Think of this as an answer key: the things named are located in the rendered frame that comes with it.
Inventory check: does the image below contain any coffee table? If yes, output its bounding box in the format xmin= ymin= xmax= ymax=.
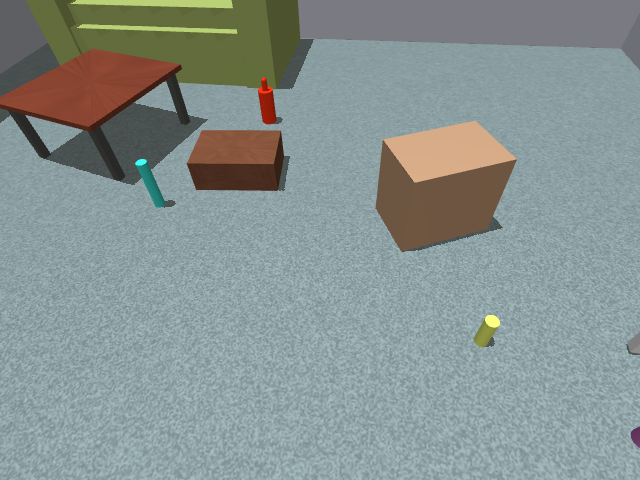
xmin=0 ymin=49 xmax=190 ymax=181

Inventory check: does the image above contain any sofa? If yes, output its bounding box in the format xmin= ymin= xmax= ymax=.
xmin=26 ymin=0 xmax=300 ymax=89

